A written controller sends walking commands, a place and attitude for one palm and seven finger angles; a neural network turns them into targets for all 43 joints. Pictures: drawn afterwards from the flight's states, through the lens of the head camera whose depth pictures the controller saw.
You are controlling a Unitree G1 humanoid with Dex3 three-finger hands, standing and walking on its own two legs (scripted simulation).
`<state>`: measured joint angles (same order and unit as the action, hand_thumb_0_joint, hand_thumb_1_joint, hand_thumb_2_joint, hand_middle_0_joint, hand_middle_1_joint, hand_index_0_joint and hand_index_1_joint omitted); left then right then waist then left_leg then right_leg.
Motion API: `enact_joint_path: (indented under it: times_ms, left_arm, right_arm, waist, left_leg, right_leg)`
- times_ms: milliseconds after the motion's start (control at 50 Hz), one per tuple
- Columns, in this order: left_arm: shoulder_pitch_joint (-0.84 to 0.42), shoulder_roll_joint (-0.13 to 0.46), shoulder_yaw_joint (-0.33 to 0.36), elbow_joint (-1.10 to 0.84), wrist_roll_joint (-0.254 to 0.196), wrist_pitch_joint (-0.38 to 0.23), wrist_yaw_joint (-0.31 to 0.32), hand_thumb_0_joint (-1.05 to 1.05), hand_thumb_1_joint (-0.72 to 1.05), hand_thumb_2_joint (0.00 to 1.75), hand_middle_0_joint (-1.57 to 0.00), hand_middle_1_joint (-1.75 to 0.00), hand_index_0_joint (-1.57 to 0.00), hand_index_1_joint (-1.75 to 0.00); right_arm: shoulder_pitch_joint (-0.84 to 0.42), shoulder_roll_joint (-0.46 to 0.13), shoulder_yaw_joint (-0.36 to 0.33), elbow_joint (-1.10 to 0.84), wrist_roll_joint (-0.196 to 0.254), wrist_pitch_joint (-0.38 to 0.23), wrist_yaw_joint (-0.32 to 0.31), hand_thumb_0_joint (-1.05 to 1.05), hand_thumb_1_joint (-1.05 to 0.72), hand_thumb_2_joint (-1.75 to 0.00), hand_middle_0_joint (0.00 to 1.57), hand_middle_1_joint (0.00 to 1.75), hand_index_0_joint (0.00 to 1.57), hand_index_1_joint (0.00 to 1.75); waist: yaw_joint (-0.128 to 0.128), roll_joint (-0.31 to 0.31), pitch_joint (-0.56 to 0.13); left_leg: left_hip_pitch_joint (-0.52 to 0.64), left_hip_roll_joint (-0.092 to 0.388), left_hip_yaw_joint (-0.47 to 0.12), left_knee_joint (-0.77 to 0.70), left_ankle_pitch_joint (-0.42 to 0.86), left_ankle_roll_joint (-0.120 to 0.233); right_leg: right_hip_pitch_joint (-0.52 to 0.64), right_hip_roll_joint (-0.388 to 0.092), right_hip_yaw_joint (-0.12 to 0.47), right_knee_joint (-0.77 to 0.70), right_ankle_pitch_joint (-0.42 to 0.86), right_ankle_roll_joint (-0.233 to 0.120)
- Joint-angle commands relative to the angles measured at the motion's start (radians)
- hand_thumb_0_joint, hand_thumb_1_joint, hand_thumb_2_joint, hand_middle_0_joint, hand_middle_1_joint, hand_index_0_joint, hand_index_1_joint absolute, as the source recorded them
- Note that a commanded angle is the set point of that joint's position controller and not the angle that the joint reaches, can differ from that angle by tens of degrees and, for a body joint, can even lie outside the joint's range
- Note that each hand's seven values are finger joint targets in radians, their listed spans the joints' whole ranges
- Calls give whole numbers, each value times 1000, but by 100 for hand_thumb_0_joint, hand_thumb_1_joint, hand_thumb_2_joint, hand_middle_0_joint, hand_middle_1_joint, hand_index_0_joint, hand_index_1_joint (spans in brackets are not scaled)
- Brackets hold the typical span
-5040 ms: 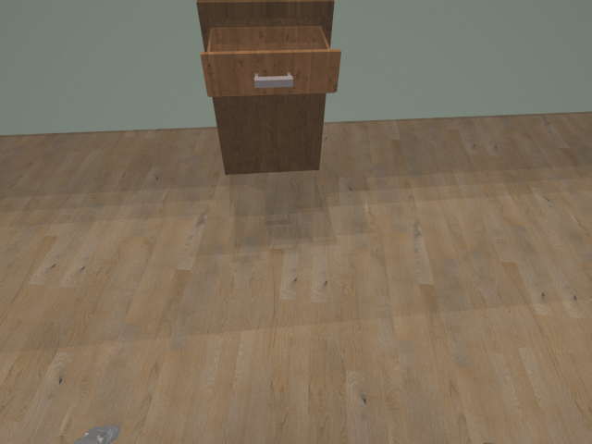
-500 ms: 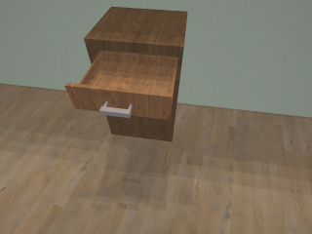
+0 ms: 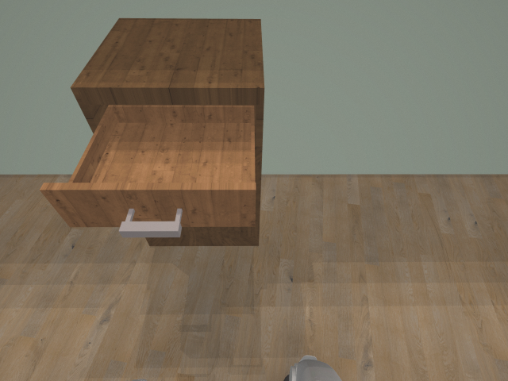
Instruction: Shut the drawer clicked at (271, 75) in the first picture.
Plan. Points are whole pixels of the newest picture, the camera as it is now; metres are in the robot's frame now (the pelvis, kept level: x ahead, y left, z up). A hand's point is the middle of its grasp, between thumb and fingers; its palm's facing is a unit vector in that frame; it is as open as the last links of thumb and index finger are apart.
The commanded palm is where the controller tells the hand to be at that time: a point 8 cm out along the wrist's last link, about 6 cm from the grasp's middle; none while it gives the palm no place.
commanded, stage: take the last steps up to it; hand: left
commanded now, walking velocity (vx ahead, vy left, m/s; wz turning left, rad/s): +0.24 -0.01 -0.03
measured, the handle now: (153, 221) +0.45 +0.23 -0.09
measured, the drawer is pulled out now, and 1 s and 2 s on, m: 0.30 0.30 0.30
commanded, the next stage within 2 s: come to a stop and stand still in 0.28 s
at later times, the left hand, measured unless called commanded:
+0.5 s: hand out of the picture +0.13 +0.16 -0.17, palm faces +0.10 -0.98 -0.16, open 7.3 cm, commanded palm none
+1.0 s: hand out of the picture +0.14 +0.15 -0.16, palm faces +0.00 -0.96 -0.29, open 7.4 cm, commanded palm none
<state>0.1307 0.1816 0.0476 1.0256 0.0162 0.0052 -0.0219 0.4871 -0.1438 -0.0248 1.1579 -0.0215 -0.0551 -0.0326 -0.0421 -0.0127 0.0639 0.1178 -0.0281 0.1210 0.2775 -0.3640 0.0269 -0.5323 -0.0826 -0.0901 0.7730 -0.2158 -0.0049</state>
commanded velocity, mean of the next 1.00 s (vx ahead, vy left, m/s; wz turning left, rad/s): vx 0.01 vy -0.01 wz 0.01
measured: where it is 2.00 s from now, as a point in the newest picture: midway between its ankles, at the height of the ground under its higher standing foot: outside the picture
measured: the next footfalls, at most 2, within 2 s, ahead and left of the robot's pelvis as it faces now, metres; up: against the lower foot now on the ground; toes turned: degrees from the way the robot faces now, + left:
right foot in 0.08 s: +0.18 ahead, -0.12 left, +0.00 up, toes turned -7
left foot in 0.50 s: +0.22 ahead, +0.12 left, +0.00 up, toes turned +5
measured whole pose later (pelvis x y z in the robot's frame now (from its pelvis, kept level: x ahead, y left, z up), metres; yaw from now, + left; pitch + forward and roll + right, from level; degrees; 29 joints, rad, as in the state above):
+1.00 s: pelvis +0.12 -0.05 +0.00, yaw -3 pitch -1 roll +2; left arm 0.26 0.17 0.03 1.08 0.02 0.02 0.03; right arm 0.19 -0.20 -0.06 1.08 -0.01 0.05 -0.02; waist 0.00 0.05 0.04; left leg -0.31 0.08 0.07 0.56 -0.31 -0.03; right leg -0.20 -0.02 -0.04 0.56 -0.33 -0.03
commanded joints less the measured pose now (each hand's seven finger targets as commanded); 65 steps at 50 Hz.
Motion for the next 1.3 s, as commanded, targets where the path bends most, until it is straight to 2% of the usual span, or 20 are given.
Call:
enact_joint_path:
  times_ms: [0,20,40,60,80,160,220,380,440,500,520,560,680,760,860,900,920,940,1140,1280]
  left_arm:
    - [62,55,13,-49,0,-43,7,0,90,90,-20,-30,-20,-30]
    - [191,83,22,-7,4,-53,10,0,90,90,-20,-30,-20,-30]
    - [313,160,43,23,13,-68,21,0,90,90,-20,-30,-20,-30]
    - [409,246,66,44,5,-71,30,0,90,90,-20,-30,-20,-30]
    - [385,255,62,43,-15,-64,32,0,90,90,-20,-30,-20,-30]
    - [101,98,20,-23,-11,-66,45,0,90,90,-20,-30,-20,-30]
    - [98,73,7,-16,-2,-72,45,0,90,90,-20,-30,-20,-30]
    - [170,101,18,21,7,-67,41,0,90,90,-20,-30,-20,-30]
    - [158,75,1,41,-2,-50,47,0,90,90,-20,-30,-20,-30]
    - [238,15,-21,67,-14,-32,57,0,90,90,-20,-30,-20,-30]
    - [241,18,-22,73,-9,-25,60,0,90,90,-20,-30,-20,-30]
    - [244,47,-18,85,-9,-6,56,0,90,90,-20,-30,-20,-30]
    - [253,69,10,48,7,38,52,0,90,90,-20,-30,-20,-30]
    - [238,46,21,21,6,43,51,0,90,90,-20,-30,-20,-30]
    - [262,22,10,23,0,27,47,0,90,90,-20,-30,-20,-30]
    - [307,52,5,55,11,6,52,0,90,90,-20,-30,-20,-30]
    - [265,118,2,50,16,-10,57,0,90,90,-20,-30,-20,-30]
    - [195,161,2,19,10,-8,57,0,90,90,-20,-30,-20,-30]
    - [229,150,24,33,1,-29,71,0,90,90,-20,-30,-20,-30]
    - [247,152,39,27,9,-17,88,0,90,90,-20,-30,-20,-30]
  right_arm:
    - [22,-163,-24,-26,-2,-15,-5,0,-90,-90,20,30,20,30]
    - [7,-165,-25,-30,5,-15,-2,0,-90,-90,20,30,20,30]
    - [25,-131,-22,-38,15,-16,7,0,-90,-90,20,30,20,30]
    - [78,-85,-19,-59,24,-19,9,0,-90,-90,20,30,20,30]
    - [19,-109,-23,-68,25,-11,6,0,-90,-90,20,30,20,30]
    - [-39,-38,-23,-63,2,29,19,0,-90,-90,20,30,20,30]
    - [7,-16,-21,-50,-2,53,22,0,-90,-90,20,30,20,30]
    - [-180,-19,-16,-111,3,34,33,0,-90,-90,20,30,20,30]
    - [-150,-22,-2,-79,9,26,18,0,-90,-90,20,30,20,30]
    - [-172,-127,-4,-83,7,16,-1,0,-90,-90,20,30,20,30]
    - [-202,-135,-4,-90,9,27,-6,0,-90,-90,20,30,20,30]
    - [-233,-128,-1,-94,16,32,-15,0,-90,-90,20,30,20,30]
    - [-218,-188,-44,-121,11,54,-44,0,-90,-90,20,30,20,30]
    - [-274,-191,-57,-151,3,63,-35,0,-90,-90,20,30,20,30]
    - [-314,-184,-56,-147,-5,73,-8,0,-90,-90,20,30,20,30]
    - [-289,-125,-46,-134,9,79,6,0,-90,-90,20,30,20,30]
    - [-282,-56,-28,-145,20,84,13,0,-90,-90,20,30,20,30]
    - [-306,-62,-23,-160,13,92,22,0,-90,-90,20,30,20,30]
    - [-246,-104,-27,-114,15,86,17,0,-90,-90,20,30,20,30]
    - [-271,-107,-33,-159,13,102,15,0,-90,-90,20,30,20,30]
  waist:
    - [69,101,30]
    - [128,67,-42]
    - [169,-59,-153]
    - [168,-261,-291]
    - [163,-140,-260]
    - [34,-57,19]
    - [-8,-85,4]
    - [50,-89,-10]
    - [26,-65,-42]
    - [64,130,-71]
    - [66,62,-21]
    - [67,204,-4]
    - [44,153,-89]
    - [50,108,-154]
    - [63,189,-130]
    - [80,21,-98]
    - [56,-199,-55]
    - [54,-262,24]
    - [88,-111,-19]
    - [99,-133,-61]
  left_leg:
    - [-118,285,-93,146,890,112]
    - [-170,247,-64,299,850,81]
    - [-379,185,-37,551,610,36]
    - [-581,20,7,883,-140,-16]
    - [-607,48,-113,1029,-215,6]
    - [-567,162,-138,962,10,-11]
    - [-505,156,-98,818,50,-40]
    - [-481,124,-67,422,67,-62]
    - [-262,96,-68,162,249,-70]
    - [-249,285,-205,85,639,15]
    - [-295,277,-185,81,553,20]
    - [-305,277,-213,9,585,32]
    - [-194,400,-252,37,855,167]
    - [-183,373,-190,79,768,167]
    - [-329,318,-187,55,292,104]
    - [-454,181,-108,165,16,12]
    - [-502,92,-49,263,-80,-45]
    - [-469,84,-63,303,-91,-52]
    - [-569,58,-116,516,-28,-73]
    - [-593,65,-148,579,-66,-80]
  right_leg:
    - [204,68,-44,-166,-2,-52]
    - [388,81,-48,-241,72,-58]
    - [661,-58,127,-264,148,-112]
    - [829,-353,541,-373,357,-238]
    - [740,-377,555,-440,369,-278]
    - [232,-243,258,-574,93,-179]
    - [165,-189,133,-604,116,-153]
    - [289,-185,164,-585,93,-174]
    - [252,-106,98,-467,163,-104]
    - [311,-6,47,-391,9,-5]
    - [321,2,55,-417,-20,0]
    - [330,5,31,-347,-35,14]
    - [149,34,99,102,-295,15]
    - [106,40,120,196,-257,29]
    - [306,37,61,-154,-180,15]
    - [440,16,90,-441,-24,19]
    - [366,-154,310,-567,-168,-32]
    - [210,-223,376,-661,-324,-80]
    - [516,-229,241,-450,556,-153]
    - [550,-267,282,-424,588,-200]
